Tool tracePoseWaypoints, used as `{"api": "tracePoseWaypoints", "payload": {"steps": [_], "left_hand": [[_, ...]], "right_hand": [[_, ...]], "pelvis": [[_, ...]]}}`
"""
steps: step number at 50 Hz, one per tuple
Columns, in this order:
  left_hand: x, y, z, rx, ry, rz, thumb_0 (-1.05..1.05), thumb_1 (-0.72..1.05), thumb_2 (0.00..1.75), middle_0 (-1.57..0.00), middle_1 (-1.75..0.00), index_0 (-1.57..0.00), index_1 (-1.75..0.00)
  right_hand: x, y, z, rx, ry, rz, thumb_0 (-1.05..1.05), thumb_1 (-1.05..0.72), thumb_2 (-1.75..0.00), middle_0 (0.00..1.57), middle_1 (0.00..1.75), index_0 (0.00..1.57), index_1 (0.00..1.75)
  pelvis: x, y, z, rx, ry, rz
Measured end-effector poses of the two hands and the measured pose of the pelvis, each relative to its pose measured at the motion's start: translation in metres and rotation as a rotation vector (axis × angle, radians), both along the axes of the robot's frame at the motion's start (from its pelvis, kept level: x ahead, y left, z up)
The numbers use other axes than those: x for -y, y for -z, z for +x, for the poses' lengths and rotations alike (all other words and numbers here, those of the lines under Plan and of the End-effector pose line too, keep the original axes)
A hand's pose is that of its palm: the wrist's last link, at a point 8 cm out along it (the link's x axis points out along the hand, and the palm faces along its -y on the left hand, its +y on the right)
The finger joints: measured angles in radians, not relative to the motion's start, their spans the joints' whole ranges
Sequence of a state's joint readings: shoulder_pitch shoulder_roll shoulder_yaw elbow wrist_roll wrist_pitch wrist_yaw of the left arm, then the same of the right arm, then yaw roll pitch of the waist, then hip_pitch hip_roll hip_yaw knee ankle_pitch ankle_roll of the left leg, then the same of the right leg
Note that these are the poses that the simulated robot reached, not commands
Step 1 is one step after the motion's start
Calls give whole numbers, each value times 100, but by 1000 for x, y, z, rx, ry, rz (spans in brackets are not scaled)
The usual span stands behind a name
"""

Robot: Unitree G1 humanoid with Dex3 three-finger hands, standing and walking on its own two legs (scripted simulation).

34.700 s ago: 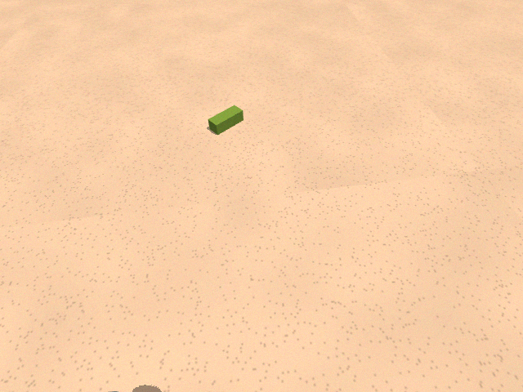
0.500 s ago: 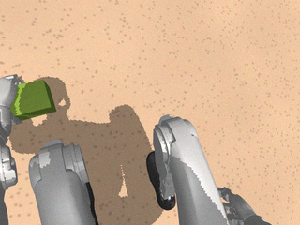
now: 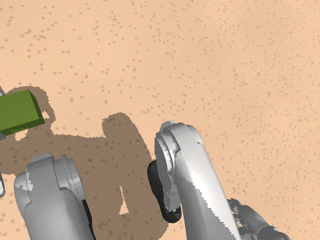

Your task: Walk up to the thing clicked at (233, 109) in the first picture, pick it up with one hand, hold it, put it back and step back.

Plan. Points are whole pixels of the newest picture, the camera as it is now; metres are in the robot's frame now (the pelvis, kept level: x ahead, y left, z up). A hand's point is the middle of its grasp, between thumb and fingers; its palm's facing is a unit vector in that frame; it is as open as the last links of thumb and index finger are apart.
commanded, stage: rest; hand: left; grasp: from above
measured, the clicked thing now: out of the picture +0.42 +0.32 -0.25
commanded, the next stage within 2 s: open in 0.16 s
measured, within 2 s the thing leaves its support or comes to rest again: neither
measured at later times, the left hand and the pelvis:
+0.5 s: hand out of the picture +0.41 +0.31 -0.22, palm faces -0.45 -0.14 -0.88, open 11.3 cm; pelvis +0.00 +0.00 +0.00, yaw -1 degrees
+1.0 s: hand out of the picture +0.42 +0.32 -0.23, palm faces -0.43 -0.15 -0.89, open 13.5 cm; pelvis +0.00 +0.01 +0.01, yaw -2 degrees
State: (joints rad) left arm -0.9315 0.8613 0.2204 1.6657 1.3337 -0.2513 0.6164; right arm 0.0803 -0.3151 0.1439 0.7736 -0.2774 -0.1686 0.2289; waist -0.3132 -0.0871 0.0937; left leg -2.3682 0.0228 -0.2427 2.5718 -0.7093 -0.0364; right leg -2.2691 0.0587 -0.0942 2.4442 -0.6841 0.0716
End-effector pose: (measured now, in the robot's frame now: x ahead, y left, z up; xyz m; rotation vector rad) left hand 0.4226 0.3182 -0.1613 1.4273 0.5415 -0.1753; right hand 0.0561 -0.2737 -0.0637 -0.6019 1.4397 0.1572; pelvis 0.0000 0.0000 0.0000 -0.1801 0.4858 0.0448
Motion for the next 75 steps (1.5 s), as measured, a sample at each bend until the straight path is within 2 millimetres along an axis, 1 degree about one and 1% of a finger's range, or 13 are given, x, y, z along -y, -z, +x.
{"api": "tracePoseWaypoints", "payload": {"steps": [15,19,27,40,47,52,59,68,75], "left_hand": [[0,0,1,-6,0,4,0,-19,67,-59,-72,-63,-65],[0,1,0,-10,1,2,0,-19,68,-57,-73,-60,-68],[2,5,-2,-17,25,4,0,-20,79,-46,-83,-47,-80],[1,10,3,8,22,13,0,-41,99,-23,-98,-23,-99],[-2,10,5,3,-4,8,0,-48,106,-15,-105,-15,-106],[-5,8,5,-1,-15,6,0,-49,107,-12,-106,-12,-107],[-6,5,5,-12,-9,3,0,-49,108,-10,-107,-10,-108],[-1,4,5,-8,18,-2,0,-47,107,-10,-107,-10,-107],[0,1,7,28,12,8,0,-49,101,-9,-104,-10,-103]], "right_hand": [[-10,-5,-14,-10,-31,28,0,-90,-89,20,30,20,30],[-13,-6,-16,-8,-41,34,0,-90,-89,20,30,20,30],[-15,-10,-15,-6,-68,45,0,-90,-89,20,30,20,30],[-15,-16,-4,10,-103,59,1,-90,-89,20,30,20,30],[-17,-18,-1,10,-105,71,0,-90,-89,20,30,20,30],[-16,-18,-2,7,-98,76,0,-90,-89,20,30,20,30],[-14,-17,-9,-4,-78,72,0,-90,-89,20,30,20,30],[-14,-19,-15,-19,-73,63,0,-90,-89,20,30,20,30],[-12,-19,-14,-13,-77,66,1,-90,-89,20,30,20,30]], "pelvis": [[-2,0,-3,21,10,-13],[-2,0,-4,26,11,-16],[-3,-1,-5,35,12,-21],[-6,-2,-4,32,12,-35],[-6,-4,-3,24,8,-37],[-5,-5,-3,23,9,-36],[-4,-6,-4,22,10,-33],[-3,-7,-6,23,11,-30],[-2,-7,-6,22,13,-28]]}}
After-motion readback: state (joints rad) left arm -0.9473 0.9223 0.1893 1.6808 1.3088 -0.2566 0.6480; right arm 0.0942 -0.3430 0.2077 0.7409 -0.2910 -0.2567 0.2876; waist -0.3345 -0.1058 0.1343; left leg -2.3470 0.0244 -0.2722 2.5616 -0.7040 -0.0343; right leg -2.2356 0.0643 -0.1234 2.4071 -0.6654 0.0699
